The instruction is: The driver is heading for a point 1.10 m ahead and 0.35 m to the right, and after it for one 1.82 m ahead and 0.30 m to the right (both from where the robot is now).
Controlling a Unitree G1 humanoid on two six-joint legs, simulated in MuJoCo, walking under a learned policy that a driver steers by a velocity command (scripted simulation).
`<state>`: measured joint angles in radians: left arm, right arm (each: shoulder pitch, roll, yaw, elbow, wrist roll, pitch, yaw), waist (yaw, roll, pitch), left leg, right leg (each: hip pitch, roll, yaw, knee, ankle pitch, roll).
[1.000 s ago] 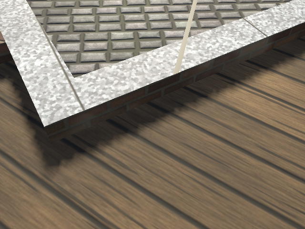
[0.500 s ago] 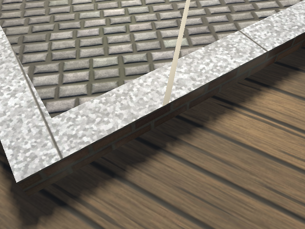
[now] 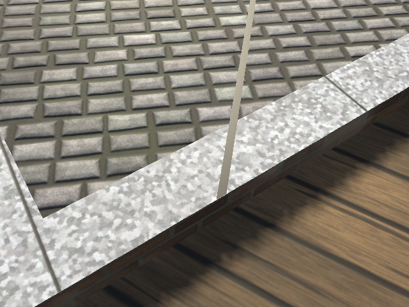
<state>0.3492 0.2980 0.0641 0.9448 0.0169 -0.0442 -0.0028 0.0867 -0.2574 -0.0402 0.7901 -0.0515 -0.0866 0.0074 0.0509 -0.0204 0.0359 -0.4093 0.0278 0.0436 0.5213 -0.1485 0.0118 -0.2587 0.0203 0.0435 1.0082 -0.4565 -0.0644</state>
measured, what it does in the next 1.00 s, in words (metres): walks ahead, turning right: right foot, then left foot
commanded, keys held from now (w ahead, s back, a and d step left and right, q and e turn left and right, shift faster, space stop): w+e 0.64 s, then w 0.36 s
